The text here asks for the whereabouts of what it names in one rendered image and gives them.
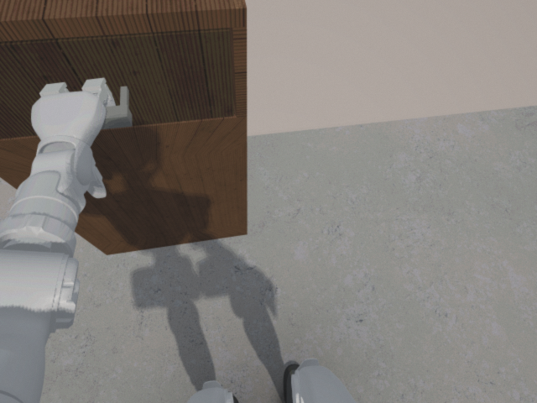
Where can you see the left robot upper arm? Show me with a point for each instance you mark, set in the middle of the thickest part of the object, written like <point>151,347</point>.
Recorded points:
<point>38,294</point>

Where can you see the robot left shin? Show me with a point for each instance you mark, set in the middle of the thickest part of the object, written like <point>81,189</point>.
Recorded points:
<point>211,384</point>

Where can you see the robot left hand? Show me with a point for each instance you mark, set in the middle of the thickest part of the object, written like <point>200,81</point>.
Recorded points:
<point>76,114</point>

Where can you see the handle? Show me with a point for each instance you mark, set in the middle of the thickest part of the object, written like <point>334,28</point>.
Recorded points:
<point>119,116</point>

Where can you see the drawer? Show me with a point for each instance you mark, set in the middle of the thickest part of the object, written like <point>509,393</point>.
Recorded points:
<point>171,76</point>

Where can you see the robot shin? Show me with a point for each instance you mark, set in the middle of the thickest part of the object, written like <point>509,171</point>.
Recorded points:
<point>308,362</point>
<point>211,384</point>

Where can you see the cabinet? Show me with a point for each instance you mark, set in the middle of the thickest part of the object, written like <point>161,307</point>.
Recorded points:
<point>166,183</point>

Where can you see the robot right shin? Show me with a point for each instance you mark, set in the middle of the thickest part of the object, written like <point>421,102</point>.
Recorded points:
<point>308,362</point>

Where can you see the left robot forearm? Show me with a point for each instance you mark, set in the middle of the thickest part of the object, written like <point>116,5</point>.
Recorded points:
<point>46,210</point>

